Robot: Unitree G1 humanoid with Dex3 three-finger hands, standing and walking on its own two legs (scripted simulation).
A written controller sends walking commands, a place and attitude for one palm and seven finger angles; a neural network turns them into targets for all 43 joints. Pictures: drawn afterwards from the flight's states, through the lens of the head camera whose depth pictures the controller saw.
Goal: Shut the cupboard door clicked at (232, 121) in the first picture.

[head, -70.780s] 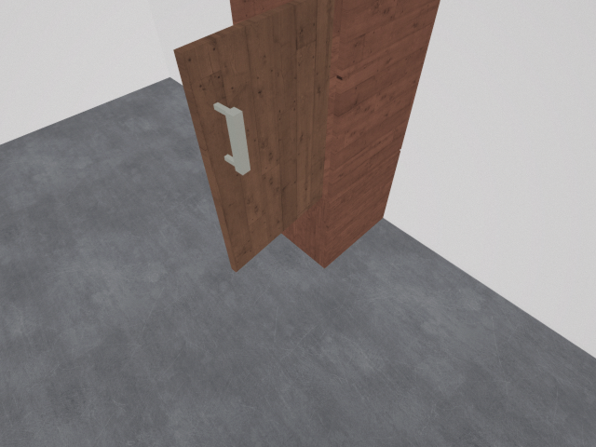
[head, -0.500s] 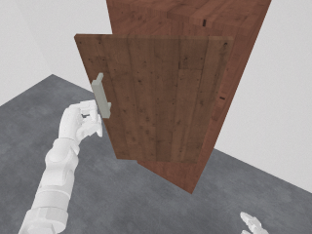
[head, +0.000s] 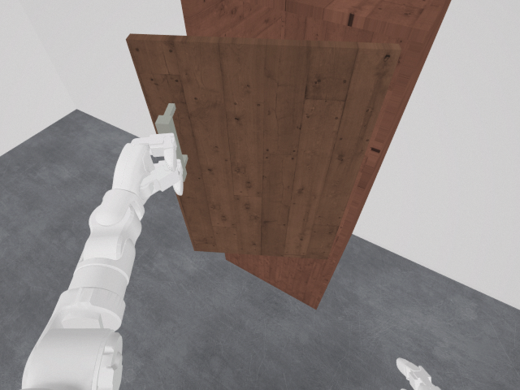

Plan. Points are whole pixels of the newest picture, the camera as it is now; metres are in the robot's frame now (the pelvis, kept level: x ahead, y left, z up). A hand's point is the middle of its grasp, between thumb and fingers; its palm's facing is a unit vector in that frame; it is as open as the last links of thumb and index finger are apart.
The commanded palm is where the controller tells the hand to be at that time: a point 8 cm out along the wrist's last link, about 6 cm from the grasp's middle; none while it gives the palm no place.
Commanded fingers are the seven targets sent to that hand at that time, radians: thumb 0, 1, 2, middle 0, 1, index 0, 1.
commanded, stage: push the door shut along its arc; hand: left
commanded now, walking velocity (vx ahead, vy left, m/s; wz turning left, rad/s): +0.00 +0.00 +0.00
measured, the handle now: (175, 143) +0.49 +0.16 +0.11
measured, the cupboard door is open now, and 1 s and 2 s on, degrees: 26 6 0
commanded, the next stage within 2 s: pull the fist back off the door in 1.56 s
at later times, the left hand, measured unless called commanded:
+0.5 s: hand (199, 144) +0.48 +0.11 +0.11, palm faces -0.23 -0.97 -0.01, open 3.1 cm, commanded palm +0.48 +0.16 +0.11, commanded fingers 0.00 0.90 0.90 -1.30 -1.50 -1.30 -1.50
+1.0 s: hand (226, 125) +0.53 +0.07 +0.12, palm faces -0.36 -0.93 -0.02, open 3.1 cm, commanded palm +0.54 +0.12 +0.11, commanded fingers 0.00 0.90 0.90 -1.30 -1.50 -1.30 -1.50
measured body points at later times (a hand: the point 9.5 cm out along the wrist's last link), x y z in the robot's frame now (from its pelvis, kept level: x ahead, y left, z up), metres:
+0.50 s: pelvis +0.00 +0.00 -0.01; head +0.07 +0.00 +0.43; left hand +0.49 +0.17 +0.12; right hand +0.04 -0.28 -0.13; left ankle +0.02 +0.11 -0.71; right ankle +0.02 -0.12 -0.71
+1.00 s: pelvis +0.00 -0.01 -0.02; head +0.12 -0.01 +0.41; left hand +0.55 +0.12 +0.12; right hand -0.01 -0.28 -0.14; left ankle +0.02 +0.11 -0.71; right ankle +0.02 -0.12 -0.71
